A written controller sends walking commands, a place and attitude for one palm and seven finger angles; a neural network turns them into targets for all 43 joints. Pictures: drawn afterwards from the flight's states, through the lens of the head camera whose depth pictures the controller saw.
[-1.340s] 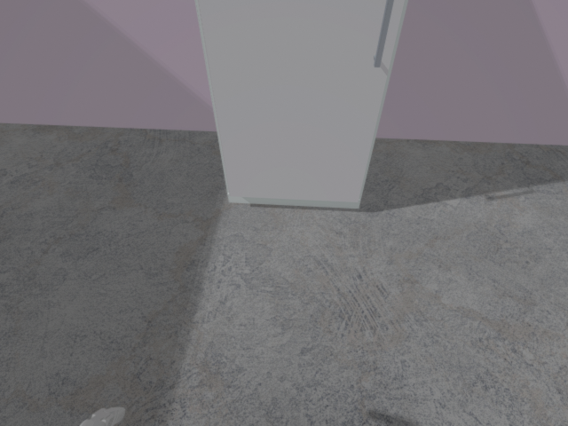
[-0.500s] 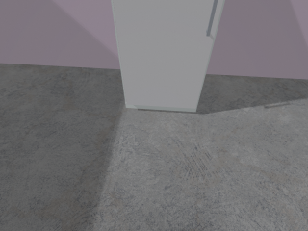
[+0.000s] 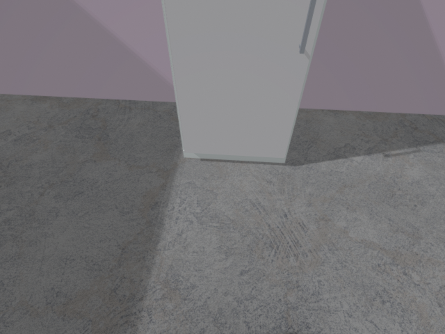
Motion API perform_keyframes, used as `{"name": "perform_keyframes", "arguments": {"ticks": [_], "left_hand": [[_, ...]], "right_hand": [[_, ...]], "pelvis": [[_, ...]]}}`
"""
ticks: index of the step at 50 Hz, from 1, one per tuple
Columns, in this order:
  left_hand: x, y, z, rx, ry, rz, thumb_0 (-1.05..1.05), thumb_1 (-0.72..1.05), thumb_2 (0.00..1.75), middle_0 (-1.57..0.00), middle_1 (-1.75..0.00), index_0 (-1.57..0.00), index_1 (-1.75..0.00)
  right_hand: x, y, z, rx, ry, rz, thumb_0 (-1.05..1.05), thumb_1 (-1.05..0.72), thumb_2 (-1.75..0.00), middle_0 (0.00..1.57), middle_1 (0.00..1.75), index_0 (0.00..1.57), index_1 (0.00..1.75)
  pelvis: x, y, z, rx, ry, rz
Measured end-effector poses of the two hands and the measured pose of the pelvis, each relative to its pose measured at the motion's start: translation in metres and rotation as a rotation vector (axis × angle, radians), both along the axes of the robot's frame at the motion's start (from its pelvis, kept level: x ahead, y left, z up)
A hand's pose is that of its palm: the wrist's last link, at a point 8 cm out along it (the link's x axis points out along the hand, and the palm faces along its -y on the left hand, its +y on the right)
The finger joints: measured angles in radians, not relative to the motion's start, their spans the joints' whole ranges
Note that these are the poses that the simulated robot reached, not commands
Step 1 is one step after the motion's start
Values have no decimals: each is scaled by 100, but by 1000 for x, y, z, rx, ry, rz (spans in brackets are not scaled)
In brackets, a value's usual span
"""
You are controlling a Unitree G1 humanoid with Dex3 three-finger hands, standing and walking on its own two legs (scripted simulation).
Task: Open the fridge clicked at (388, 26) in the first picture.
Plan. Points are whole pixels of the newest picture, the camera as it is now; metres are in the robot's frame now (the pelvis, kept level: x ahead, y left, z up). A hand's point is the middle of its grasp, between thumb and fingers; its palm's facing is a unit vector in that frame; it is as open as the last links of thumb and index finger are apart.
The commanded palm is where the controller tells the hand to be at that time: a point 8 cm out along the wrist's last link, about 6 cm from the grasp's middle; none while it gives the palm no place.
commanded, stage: look at it before walking up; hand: right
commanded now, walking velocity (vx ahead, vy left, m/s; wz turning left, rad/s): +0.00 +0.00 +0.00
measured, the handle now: (308, 15) +1.17 -0.26 +0.12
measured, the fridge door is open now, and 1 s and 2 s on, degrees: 0 0 0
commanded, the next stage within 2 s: walk to a spot facing it in 0.10 s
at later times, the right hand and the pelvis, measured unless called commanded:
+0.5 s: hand out of the picture +0.02 -0.22 -0.20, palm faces +0.09 +0.98 -0.19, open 7.4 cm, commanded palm none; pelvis +0.04 -0.03 -0.02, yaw -5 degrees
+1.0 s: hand (315, 261) +0.34 -0.21 -0.18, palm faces +0.15 +0.97 -0.18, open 7.4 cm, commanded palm none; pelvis +0.24 -0.02 -0.03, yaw -10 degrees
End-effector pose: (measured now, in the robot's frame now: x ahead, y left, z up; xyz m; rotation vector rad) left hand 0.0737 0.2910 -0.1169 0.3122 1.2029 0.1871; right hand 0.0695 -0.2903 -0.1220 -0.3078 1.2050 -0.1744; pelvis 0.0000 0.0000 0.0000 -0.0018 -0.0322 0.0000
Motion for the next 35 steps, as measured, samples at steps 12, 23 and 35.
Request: {"name": "perform_keyframes", "arguments": {"ticks": [12,23,35], "left_hand": [[-2,-2,-1,-3,12,1,0,91,89,-21,-30,-20,-30],[-19,-51,-21,-64,142,-13,0,91,89,-20,-30,-20,-30],[-54,-126,-12,-154,343,110,0,91,89,-21,-30,-20,-30]], "right_hand": [[-6,-2,0,-6,15,-10,1,-90,-90,20,30,20,30],[-45,19,-33,118,88,-134,0,-90,-90,20,30,20,30],[13,23,-33,200,160,-163,1,-90,-90,20,30,20,30]], "pelvis": [[1,0,1,0,-3,-2],[33,-18,-10,30,16,-79],[101,-41,-2,16,35,-106]]}}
